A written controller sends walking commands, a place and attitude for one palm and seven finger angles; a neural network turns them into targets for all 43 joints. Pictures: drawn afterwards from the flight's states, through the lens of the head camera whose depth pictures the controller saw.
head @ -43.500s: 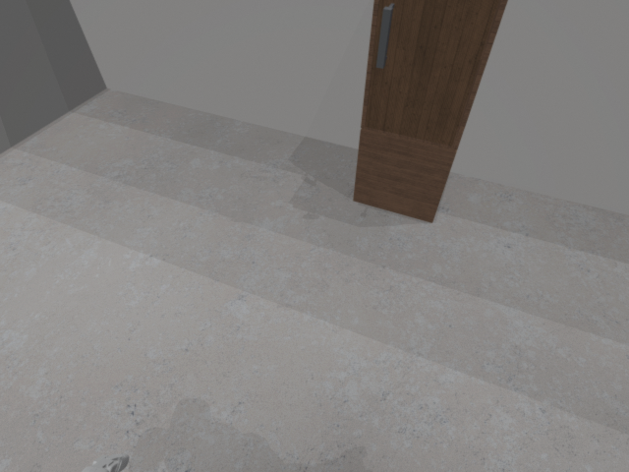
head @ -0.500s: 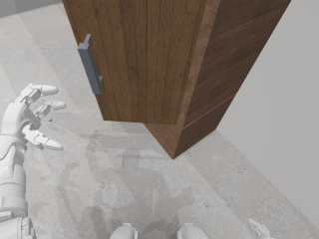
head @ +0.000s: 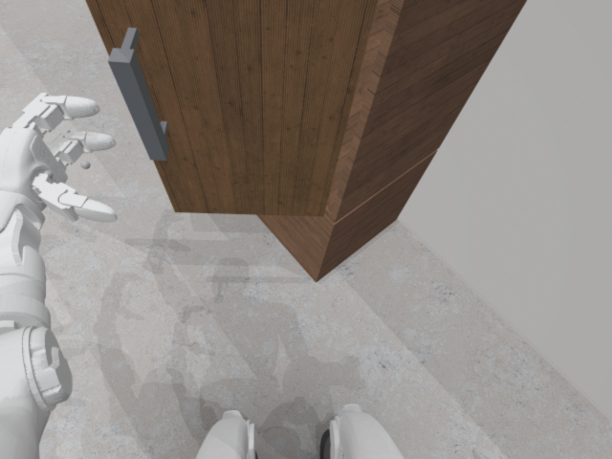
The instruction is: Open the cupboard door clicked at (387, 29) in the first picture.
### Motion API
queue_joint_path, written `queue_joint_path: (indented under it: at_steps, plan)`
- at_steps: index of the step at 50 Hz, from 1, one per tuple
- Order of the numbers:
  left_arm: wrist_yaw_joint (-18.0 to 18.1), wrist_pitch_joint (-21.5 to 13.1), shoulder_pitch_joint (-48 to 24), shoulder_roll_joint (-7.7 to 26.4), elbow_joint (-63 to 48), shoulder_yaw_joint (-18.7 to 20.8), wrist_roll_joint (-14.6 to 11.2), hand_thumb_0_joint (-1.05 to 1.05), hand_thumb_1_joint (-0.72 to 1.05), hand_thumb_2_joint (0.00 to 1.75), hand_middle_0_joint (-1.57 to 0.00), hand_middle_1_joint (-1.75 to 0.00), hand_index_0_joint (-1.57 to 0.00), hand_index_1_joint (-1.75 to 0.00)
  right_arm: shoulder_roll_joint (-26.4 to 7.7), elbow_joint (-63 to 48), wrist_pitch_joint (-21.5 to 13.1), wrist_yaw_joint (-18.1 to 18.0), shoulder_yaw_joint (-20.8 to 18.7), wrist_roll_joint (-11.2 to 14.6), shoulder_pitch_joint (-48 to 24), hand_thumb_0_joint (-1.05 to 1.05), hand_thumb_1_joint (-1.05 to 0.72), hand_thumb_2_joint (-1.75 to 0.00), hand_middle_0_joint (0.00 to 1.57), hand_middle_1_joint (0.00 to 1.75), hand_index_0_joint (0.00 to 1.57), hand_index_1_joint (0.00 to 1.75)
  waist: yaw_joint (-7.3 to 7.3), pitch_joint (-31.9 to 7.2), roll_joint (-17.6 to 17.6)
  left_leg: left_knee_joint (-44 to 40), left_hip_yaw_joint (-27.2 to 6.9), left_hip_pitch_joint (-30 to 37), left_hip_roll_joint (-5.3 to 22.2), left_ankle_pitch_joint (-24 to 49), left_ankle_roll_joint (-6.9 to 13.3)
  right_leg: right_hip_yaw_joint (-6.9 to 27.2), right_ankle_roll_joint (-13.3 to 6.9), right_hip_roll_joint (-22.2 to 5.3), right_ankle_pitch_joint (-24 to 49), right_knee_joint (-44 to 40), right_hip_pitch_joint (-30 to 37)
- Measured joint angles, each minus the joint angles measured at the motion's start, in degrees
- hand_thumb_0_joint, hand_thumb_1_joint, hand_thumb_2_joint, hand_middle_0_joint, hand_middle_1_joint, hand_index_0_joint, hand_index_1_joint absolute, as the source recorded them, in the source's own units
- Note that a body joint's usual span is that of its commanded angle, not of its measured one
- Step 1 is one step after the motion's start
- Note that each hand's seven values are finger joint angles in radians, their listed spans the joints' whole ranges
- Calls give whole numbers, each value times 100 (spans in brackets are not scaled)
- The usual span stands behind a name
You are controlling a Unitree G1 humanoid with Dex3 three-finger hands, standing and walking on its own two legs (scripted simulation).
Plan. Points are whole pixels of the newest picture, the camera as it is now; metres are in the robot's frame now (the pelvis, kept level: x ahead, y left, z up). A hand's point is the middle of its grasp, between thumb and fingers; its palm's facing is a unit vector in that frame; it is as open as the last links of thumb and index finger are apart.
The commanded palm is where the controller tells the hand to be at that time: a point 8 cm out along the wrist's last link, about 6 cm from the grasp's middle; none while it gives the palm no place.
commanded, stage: move the hooked fingers beside the handle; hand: left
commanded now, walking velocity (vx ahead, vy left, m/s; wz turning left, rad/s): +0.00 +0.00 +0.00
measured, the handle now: (146, 100) +0.57 +0.22 +0.07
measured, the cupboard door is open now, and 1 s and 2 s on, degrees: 51 51 51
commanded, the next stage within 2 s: slide the fingers in behind the handle in 1.34 s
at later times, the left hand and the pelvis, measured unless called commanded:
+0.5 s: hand (98, 117) +0.53 +0.27 +0.08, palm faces -0.02 -1.00 +0.00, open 14.0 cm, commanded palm +0.53 +0.31 +0.08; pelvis +0.00 +0.00 -0.01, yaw -1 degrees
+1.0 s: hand (96, 118) +0.53 +0.27 +0.07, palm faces -0.02 -1.00 +0.00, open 14.0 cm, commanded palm +0.52 +0.30 +0.07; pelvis +0.01 +0.01 -0.01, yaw -1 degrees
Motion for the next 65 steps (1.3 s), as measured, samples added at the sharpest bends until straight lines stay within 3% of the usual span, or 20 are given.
queue_joint_path:
  at_steps: [14,30,37,48,56,65]
  plan:
    - [-20,45,-998,777,765,237,325,-1,-50,30,-30,-120,-29,-119,-77,71,250,-11,81,-62,186,1,-91,-89,20,30,21,30,-332,79,12,285,-73,-563,91,-89,-15,-62,-17,88,-24,167,-511]
    - [109,279,-1791,1384,1165,371,688,-1,-50,30,-30,-120,-29,-119,-52,-44,447,35,208,-131,299,1,-91,-89,20,30,21,30,-664,143,85,426,-114,-942,154,-161,23,-93,26,155,0,142,-816]
    - [-26,266,-1516,1292,994,416,556,-1,-50,30,-30,-120,-29,-119,9,-62,555,106,209,-141,405,1,-91,-89,20,30,21,30,-586,109,107,359,-57,-882,159,-178,61,-36,67,162,18,48,-763]
    - [153,148,-1306,832,693,233,478,-1,-50,30,-30,-120,-29,-119,59,22,614,174,140,-161,334,1,-91,-89,20,30,21,30,-484,36,94,287,-122,-709,115,-176,63,-98,80,126,10,-68,-534]
    - [296,87,-1308,778,824,148,518,-1,-50,30,-30,-120,-29,-119,20,-60,600,153,147,-156,215,0,-91,-89,20,30,21,30,-492,49,88,271,-123,-618,102,-158,57,-99,68,114,7,-49,-458]
    - [249,69,-1509,952,1108,111,542,-1,-50,30,-30,-120,-30,-119,-24,-57,572,92,211,-114,152,0,-91,-89,20,30,21,30,-519,106,69,355,-147,-728,108,-143,32,-119,35,118,-5,76,-582]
